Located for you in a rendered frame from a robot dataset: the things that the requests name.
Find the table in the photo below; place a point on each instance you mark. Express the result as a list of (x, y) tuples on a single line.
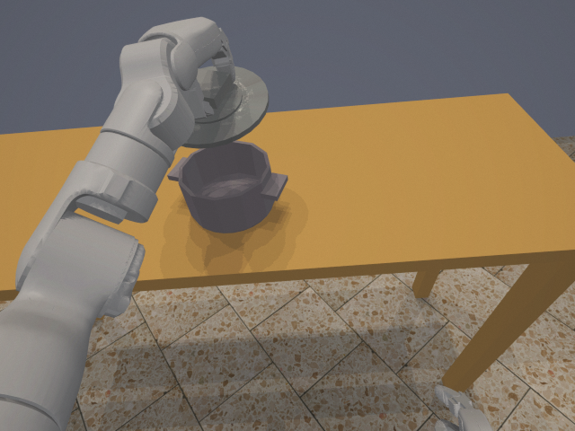
[(410, 186)]

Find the left robot hand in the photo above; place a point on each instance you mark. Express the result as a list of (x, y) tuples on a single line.
[(208, 42)]

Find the knob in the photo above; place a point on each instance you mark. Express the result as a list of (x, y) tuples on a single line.
[(214, 85)]

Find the left robot upper arm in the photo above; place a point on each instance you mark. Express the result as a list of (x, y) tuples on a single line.
[(85, 270)]

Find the right robot hand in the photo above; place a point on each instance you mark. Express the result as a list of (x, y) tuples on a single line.
[(469, 418)]

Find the robot left forearm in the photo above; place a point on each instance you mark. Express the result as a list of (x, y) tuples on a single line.
[(136, 146)]

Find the pot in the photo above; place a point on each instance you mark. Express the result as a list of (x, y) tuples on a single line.
[(228, 188)]

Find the lid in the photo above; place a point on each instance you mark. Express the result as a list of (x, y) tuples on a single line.
[(240, 112)]

